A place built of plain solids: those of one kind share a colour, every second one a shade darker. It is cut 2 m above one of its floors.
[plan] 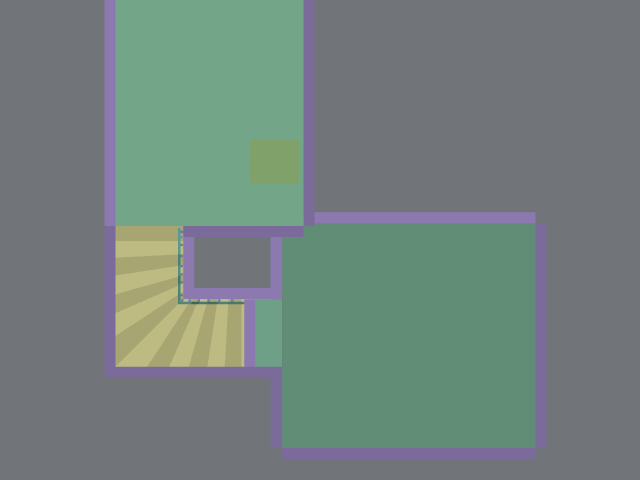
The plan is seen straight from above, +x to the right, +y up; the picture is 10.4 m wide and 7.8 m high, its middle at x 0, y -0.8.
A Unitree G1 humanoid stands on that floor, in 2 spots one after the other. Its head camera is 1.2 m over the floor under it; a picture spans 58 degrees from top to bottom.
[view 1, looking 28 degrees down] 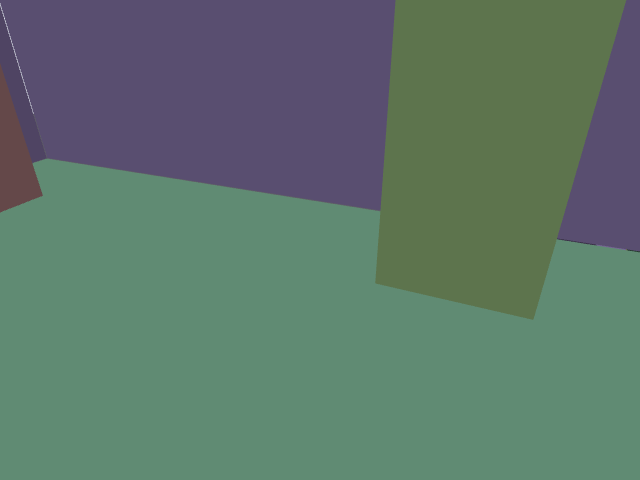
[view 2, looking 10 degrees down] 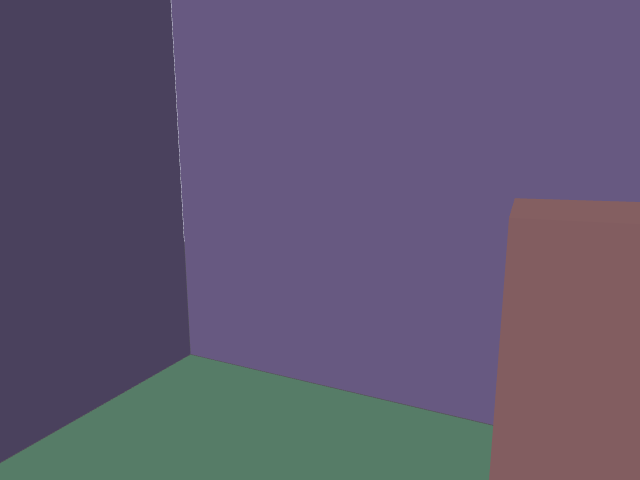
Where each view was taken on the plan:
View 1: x -2.90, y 0.43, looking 22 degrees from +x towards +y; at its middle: floor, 2.56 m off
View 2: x -1.48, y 2.18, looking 115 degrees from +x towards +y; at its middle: wall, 2.24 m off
